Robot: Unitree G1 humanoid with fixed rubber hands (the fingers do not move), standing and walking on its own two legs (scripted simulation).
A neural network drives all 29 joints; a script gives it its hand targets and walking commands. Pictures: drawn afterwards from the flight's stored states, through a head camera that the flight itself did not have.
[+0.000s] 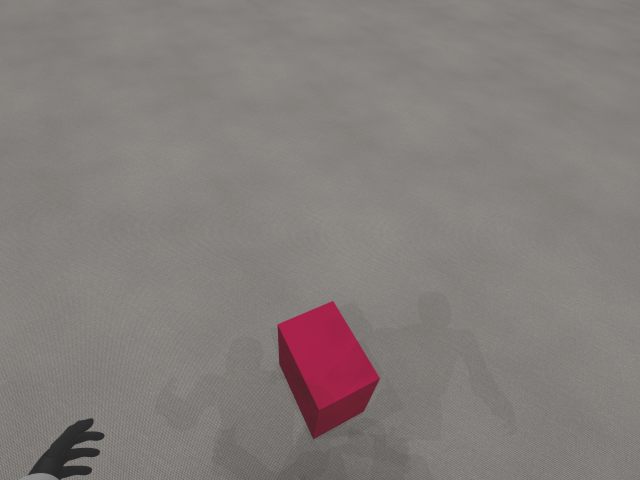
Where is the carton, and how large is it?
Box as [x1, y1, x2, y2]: [278, 301, 379, 438]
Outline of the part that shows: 332,301 278,324 279,363 313,438 363,411 379,378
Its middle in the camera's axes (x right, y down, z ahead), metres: +0.01 +0.39 +1.11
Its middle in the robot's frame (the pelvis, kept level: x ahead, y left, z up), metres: +0.51 -0.03 -0.63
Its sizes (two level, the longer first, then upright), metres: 0.248 0.173 0.274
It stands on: the floor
